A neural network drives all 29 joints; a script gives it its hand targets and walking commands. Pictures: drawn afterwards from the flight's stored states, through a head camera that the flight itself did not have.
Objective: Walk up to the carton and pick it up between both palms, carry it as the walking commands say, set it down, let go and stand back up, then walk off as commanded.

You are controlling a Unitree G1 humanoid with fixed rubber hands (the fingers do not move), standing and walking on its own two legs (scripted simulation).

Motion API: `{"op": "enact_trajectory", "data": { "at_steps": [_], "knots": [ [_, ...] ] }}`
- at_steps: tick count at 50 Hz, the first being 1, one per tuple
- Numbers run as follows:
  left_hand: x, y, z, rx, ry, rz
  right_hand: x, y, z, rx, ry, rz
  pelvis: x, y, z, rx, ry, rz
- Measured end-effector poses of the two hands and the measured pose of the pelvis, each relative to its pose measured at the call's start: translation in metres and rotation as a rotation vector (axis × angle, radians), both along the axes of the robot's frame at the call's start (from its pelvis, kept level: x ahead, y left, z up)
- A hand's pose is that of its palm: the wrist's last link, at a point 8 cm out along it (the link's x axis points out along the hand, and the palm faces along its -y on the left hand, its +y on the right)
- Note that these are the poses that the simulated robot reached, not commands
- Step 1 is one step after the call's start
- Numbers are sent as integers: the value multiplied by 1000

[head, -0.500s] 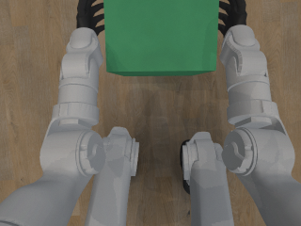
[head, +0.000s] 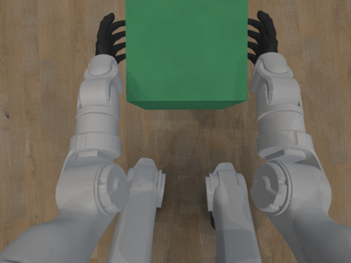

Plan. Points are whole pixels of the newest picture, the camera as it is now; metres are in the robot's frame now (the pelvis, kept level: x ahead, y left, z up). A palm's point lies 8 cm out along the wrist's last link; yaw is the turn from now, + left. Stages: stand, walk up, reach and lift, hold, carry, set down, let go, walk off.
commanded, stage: reach and lift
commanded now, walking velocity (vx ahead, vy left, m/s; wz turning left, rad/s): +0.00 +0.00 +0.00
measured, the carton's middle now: (184, 65) +0.53 +0.02 -0.16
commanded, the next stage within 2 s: none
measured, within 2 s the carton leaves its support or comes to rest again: neither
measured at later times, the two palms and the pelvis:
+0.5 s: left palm (92, 50) +0.49 +0.16 -0.01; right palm (284, 46) +0.51 -0.14 -0.01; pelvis +0.01 +0.00 +0.05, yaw +0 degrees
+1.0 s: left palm (66, 41) +0.47 +0.16 +0.07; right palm (316, 36) +0.49 -0.14 +0.07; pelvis +0.03 +0.00 +0.12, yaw +0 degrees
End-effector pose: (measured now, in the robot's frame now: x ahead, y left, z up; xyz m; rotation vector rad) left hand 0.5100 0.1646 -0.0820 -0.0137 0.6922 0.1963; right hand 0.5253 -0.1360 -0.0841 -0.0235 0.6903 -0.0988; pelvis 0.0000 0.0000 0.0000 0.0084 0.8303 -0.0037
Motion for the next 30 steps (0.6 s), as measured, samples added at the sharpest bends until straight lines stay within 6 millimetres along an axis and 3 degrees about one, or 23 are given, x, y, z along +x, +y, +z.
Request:
{"op": "enact_trajectory", "data": {
  "at_steps": [30],
  "knots": [
    [-23,-2,91,-2,2,6,-22,-2,93,0,3,-4,14,0,66,-3,-61,2]
  ]
}}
